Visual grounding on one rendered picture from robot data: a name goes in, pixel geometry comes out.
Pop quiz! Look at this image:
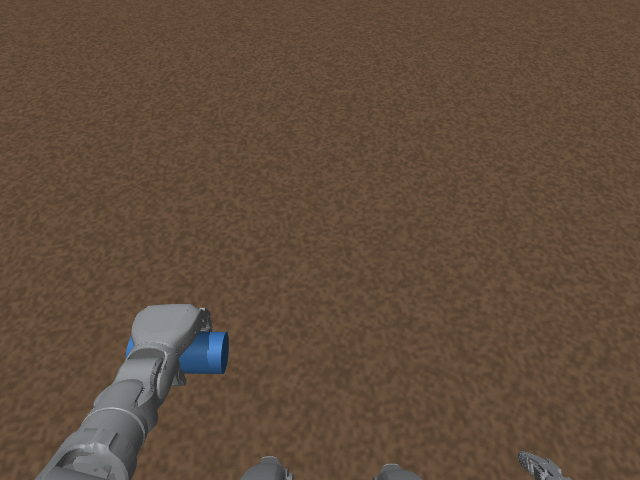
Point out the right robot hand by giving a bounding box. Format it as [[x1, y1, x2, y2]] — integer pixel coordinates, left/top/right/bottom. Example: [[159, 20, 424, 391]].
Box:
[[518, 451, 572, 480]]

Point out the left robot arm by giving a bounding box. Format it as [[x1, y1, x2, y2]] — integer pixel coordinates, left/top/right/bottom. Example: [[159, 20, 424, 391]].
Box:
[[34, 342, 179, 480]]

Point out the left robot hand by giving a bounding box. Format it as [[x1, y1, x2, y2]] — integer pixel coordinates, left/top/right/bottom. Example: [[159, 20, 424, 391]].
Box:
[[131, 304, 212, 386]]

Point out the can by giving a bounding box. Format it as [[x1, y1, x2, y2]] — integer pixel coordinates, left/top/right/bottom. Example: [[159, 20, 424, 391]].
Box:
[[126, 332, 229, 374]]

